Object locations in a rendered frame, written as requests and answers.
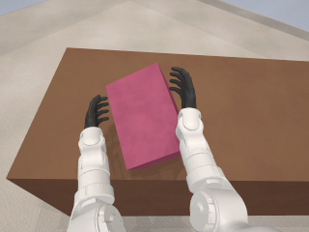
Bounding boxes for right robot forearm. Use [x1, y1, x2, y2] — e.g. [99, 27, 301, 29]
[176, 107, 247, 212]

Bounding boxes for pedestal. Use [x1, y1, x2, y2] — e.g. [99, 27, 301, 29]
[6, 47, 309, 217]

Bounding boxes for left robot forearm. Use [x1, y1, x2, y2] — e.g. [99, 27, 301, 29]
[69, 127, 115, 225]

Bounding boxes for robot left upper arm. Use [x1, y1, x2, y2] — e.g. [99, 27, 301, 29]
[67, 203, 126, 232]

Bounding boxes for robot right upper arm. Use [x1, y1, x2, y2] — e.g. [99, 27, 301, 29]
[189, 188, 281, 232]

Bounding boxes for right robot hand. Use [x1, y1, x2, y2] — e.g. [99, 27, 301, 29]
[169, 67, 197, 109]

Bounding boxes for carton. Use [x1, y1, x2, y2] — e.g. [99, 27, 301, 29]
[105, 62, 182, 170]

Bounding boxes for left robot hand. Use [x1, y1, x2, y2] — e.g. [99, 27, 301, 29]
[84, 95, 109, 129]

